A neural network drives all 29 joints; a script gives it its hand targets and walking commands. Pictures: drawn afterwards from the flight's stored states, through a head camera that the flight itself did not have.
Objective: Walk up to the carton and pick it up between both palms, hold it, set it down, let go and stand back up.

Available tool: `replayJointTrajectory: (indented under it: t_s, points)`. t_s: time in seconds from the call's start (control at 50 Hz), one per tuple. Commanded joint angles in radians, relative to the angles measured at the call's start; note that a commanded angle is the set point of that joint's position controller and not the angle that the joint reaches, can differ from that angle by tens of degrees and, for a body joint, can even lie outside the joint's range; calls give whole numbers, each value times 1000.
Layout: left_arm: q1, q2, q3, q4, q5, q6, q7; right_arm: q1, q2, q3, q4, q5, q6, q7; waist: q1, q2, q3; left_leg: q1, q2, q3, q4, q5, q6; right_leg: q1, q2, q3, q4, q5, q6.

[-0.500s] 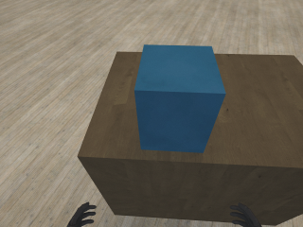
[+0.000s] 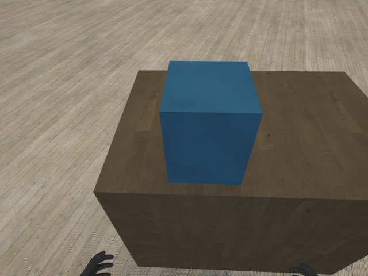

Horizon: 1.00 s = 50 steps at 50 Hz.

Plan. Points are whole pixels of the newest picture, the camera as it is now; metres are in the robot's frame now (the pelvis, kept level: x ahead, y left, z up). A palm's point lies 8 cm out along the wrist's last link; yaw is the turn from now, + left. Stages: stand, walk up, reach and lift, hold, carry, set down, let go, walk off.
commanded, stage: stand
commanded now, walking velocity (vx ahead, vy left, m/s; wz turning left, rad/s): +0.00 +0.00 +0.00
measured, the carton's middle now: (206, 124) +0.49 -0.02 +0.08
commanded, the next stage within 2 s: none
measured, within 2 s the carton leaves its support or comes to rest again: neither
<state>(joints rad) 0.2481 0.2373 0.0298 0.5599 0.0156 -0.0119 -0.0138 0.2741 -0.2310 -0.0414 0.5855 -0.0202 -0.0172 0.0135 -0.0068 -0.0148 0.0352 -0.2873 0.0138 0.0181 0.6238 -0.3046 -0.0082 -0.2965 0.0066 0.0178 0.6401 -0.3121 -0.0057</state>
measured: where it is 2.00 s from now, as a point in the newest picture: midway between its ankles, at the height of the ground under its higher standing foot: outside the picture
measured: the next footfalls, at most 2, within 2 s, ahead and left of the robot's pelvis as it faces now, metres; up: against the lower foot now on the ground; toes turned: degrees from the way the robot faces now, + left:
none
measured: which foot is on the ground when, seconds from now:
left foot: down 0.00-1.00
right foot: down 0.00-1.00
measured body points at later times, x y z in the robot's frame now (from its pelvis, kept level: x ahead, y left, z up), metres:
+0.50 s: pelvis +0.00 +0.01 +0.00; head +0.01 +0.01 +0.45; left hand +0.14 +0.25 -0.09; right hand +0.13 -0.25 -0.09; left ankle +0.02 +0.13 -0.73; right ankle +0.02 -0.12 -0.73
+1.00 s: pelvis +0.01 +0.01 +0.00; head +0.01 +0.02 +0.45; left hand +0.15 +0.26 -0.09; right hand +0.13 -0.25 -0.09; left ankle +0.02 +0.13 -0.73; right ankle +0.02 -0.12 -0.73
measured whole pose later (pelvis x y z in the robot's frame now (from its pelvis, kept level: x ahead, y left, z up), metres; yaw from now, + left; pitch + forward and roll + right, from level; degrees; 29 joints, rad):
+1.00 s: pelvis +0.01 +0.01 +0.00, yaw -2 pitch -2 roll +0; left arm 0.27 0.25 0.02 0.60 0.01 -0.01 -0.01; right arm 0.27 -0.25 -0.03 0.61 -0.01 -0.01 0.01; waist 0.00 -0.02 0.05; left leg -0.26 0.01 0.05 0.59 -0.30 0.01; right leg -0.27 0.01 0.05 0.60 -0.29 0.01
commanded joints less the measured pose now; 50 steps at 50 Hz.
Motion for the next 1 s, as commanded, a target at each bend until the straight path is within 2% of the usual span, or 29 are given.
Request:
replayJointTrajectory:
  t_s: [0.0, 0.04, 0.06, 0.14, 0.18, 0.28, 0.34, 0.4, 0.5, 0.56, 0.7, 0.72, 0.74, 0.8, 0.84, 0.9, 0.94, 0.98]
  points:
    - [-20, 119, 32, -81, 1, -17, 4, -18, -113, -33, -86, 0, -18, -3, 0, 5, -15, -2, 67, -85, -129, 35, 33, -31, -81, 107, -150, 24, -34]
    - [-11, 121, 32, -78, -1, -18, 5, -14, -115, -33, -79, 0, -16, -3, 5, -11, -4, 7, 65, -86, -129, 38, 34, -52, -80, 116, -162, 9, -35]
    - [-5, 118, 31, -73, 1, -17, 5, -12, -125, -32, -76, -1, -16, -3, 4, 15, -31, 14, 67, -86, -130, 26, 34, -38, -78, 113, -164, -6, -34]
    - [-7, 119, 30, -70, 1, -20, 5, -16, -124, -26, -73, 1, -18, -4, 4, 19, -45, 25, 68, -87, -125, 40, 36, -24, -76, 112, -157, 25, -32]
    - [-1, 127, 29, -69, -1, -18, 6, -9, -123, -28, -74, 4, -17, -5, 4, -13, -29, 21, 70, -88, -130, 46, 37, -37, -73, 105, -157, 29, -31]
    - [6, 125, 27, -60, 1, -16, 7, -7, -133, -29, -62, 2, -15, -6, 4, 12, -47, 27, 76, -87, -130, 63, 41, -8, -74, 104, -142, 76, -29]
    - [11, 125, 27, -61, -2, -15, 8, -8, -133, -28, -65, 4, -14, -7, 1, 2, -44, 23, 80, -88, -143, 48, 42, -5, -75, 106, -140, 74, -31]
    - [11, 122, 27, -54, 0, -14, 8, -14, -129, -27, -59, 3, -11, -8, 6, 23, -2, 19, 75, -84, -141, 49, 40, -31, -76, 116, -157, 54, -31]
    - [13, 126, 26, -54, -2, -17, 8, -5, -137, -24, -55, 4, -12, -8, 3, -7, -36, 45, 75, -84, -138, 77, 43, -17, -74, 111, -157, 89, -29]
    - [15, 125, 27, -51, -1, -16, 9, -12, -141, -24, -57, 2, -12, -10, 9, 17, -40, 41, 81, -82, -140, 85, 42, 4, -77, 112, -144, 106, -29]
    - [14, 122, 26, -43, -2, -13, 10, -4, -141, -23, -50, 6, -9, -10, 1, 9, -26, 23, 85, -84, -152, 82, 43, 10, -76, 111, -142, 120, -28]
    - [19, 123, 26, -41, -1, -12, 9, -11, -147, -25, -53, 5, -9, -11, 6, 30, -27, 18, 87, -88, -154, 70, 44, 21, -74, 112, -138, 115, -27]
    - [17, 132, 28, -39, -1, -12, 10, -5, -145, -22, -57, 7, -10, -10, 4, 12, -34, 21, 86, -86, -159, 71, 45, 26, -75, 110, -134, 123, -28]
    - [15, 128, 27, -44, -2, -13, 10, -10, -144, -22, -55, 7, -9, -9, 3, 16, -12, 19, 86, -83, -157, 70, 45, 9, -73, 115, -149, 108, -29]
    - [17, 132, 25, -40, -5, -14, 11, -12, -140, -21, -55, 7, -9, -8, 3, -1, -5, 22, 83, -83, -161, 62, 45, -1, -75, 119, -155, 97, -29]
    - [24, 131, 27, -35, -3, -13, 11, -5, -146, -23, -51, 6, -11, -9, 1, -2, -36, 35, 88, -80, -161, 91, 44, 18, -74, 111, -144, 133, -28]
    - [28, 129, 24, -34, -2, -13, 11, -15, -151, -24, -52, 6, -11, -9, 8, 24, -43, 45, 90, -79, -157, 104, 48, 19, -74, 115, -144, 146, -25]
    - [19, 130, 23, -35, -4, -14, 12, -15, -145, -20, -50, 9, -10, -9, 5, 22, -51, 43, 86, -71, -150, 100, 47, 23, -74, 117, -146, 150, -25]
